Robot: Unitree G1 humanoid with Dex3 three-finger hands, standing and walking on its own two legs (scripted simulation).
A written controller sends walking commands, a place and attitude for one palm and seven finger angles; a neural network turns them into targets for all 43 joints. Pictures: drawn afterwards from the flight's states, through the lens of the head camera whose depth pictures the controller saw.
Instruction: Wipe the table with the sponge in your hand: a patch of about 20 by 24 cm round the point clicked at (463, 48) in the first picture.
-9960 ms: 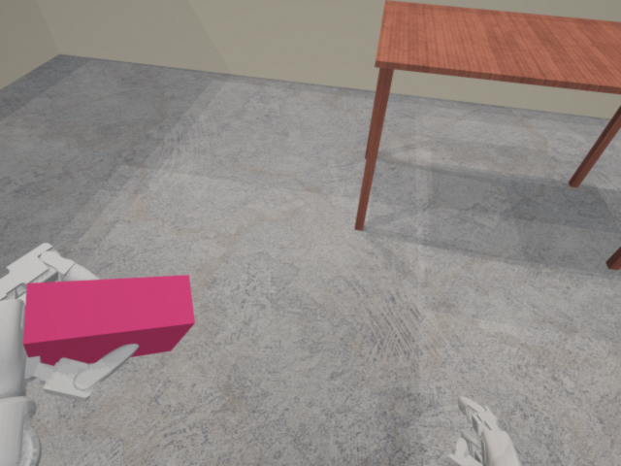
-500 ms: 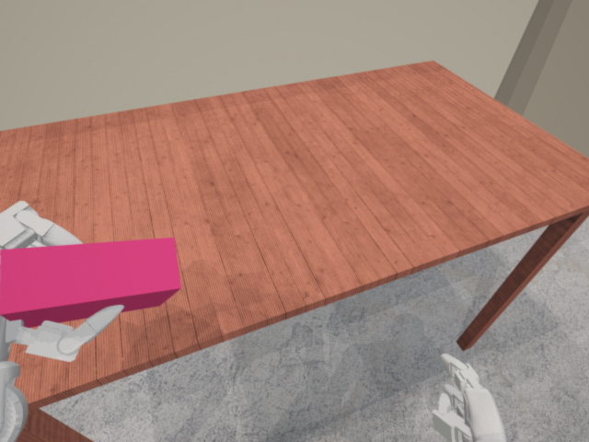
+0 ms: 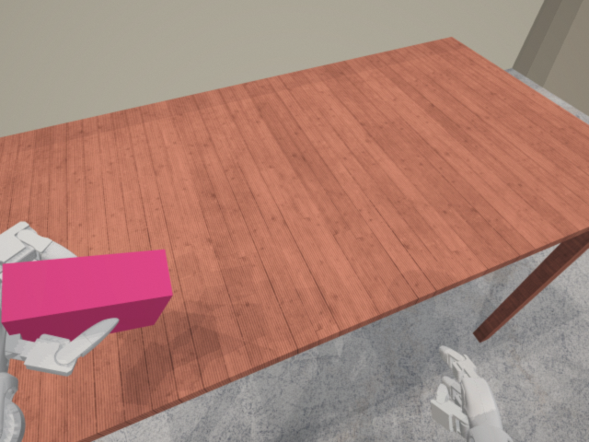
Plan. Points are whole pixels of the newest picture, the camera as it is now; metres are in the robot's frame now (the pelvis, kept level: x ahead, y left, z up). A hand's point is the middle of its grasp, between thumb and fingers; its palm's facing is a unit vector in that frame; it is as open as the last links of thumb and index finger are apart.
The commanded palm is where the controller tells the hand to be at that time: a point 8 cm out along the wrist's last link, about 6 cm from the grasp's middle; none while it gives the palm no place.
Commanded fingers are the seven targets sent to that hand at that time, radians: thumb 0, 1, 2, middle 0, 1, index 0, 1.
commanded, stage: come to a stop and stand still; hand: left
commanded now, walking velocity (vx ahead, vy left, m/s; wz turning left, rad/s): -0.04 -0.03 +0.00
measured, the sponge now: (116, 296) +0.24 +0.20 +0.14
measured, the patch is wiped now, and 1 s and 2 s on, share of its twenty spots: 0.00 0.00 0.00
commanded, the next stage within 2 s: look again from close up in 0.74 s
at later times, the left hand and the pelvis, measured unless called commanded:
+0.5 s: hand out of the picture +0.18 +0.32 +0.16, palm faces +0.44 -0.83 -0.35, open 9.2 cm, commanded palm +0.12 +0.34 +0.17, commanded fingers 0.00 0.10 1.30 -1.20 -1.60 -1.20 -1.60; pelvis -0.04 +0.06 -0.01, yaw +1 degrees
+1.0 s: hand out of the picture +0.20 +0.30 +0.16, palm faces +0.38 -0.84 -0.37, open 9.2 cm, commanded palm +0.14 +0.33 +0.17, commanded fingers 0.00 0.10 1.30 -1.20 -1.60 -1.20 -1.60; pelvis -0.02 +0.05 +0.00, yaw +1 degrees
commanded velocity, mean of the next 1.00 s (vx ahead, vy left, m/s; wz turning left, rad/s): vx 0.00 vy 0.00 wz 0.00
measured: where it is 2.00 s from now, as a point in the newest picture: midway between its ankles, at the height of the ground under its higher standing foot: outside the picture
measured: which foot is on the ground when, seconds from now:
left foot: down 0.00-1.00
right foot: down 0.00-1.00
